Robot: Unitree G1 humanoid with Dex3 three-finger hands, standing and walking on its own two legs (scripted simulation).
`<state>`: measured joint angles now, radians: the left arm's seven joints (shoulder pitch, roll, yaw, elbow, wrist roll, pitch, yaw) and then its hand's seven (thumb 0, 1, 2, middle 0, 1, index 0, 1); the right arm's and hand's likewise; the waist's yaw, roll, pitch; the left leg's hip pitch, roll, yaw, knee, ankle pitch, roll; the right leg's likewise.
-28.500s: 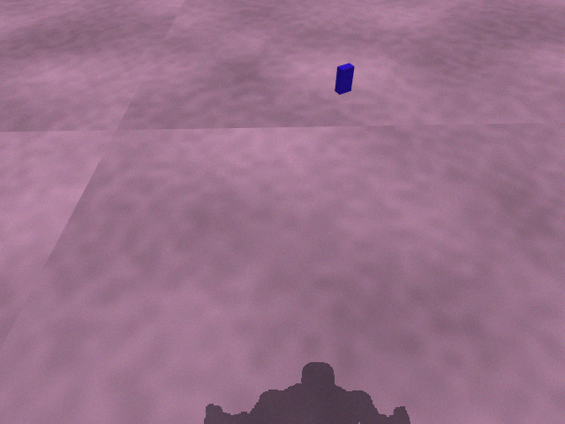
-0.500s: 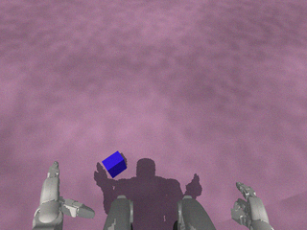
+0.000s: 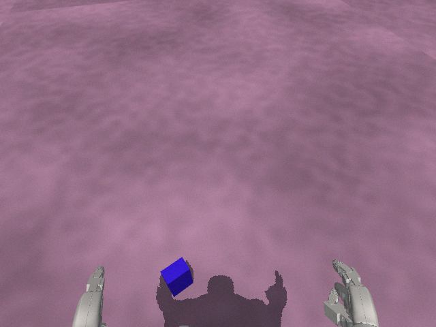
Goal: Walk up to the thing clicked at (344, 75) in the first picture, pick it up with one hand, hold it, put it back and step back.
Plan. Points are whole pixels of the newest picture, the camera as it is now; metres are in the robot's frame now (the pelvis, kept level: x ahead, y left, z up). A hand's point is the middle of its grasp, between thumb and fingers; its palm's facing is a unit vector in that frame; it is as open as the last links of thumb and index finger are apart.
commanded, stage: home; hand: left
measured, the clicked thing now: (177, 277) +0.41 +0.18 -0.63
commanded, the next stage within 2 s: stand in 1.48 s
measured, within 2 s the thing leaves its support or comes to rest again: neither
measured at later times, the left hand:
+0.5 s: hand (133, 322) +0.16 +0.17 -0.05, palm faces +0.10 -0.95 -0.30, open 17.7 cm
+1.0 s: hand (129, 322) +0.16 +0.17 -0.05, palm faces +0.11 -0.95 -0.29, open 17.7 cm
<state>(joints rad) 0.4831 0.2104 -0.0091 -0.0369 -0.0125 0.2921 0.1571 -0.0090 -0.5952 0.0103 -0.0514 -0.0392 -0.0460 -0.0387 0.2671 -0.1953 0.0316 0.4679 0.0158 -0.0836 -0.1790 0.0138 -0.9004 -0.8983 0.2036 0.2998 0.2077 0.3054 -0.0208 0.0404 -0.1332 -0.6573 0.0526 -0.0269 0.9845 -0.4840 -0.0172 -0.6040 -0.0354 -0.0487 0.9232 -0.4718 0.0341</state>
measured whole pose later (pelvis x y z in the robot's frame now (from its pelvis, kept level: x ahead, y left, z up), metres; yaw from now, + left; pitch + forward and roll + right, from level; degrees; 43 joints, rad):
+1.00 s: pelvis -0.01 -0.01 +0.00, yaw +0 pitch +7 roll -2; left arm 0.46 0.20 -0.01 0.00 -0.01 0.27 0.14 -0.01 -0.60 0.01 -0.05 -0.04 -0.05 -0.04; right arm 0.27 -0.20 0.03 0.51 0.01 -0.12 -0.18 0.02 -0.90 -0.90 0.20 0.30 0.21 0.30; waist -0.02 0.04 -0.10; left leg -0.62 0.06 -0.03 0.95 -0.45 -0.03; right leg -0.58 -0.03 -0.05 0.90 -0.45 0.02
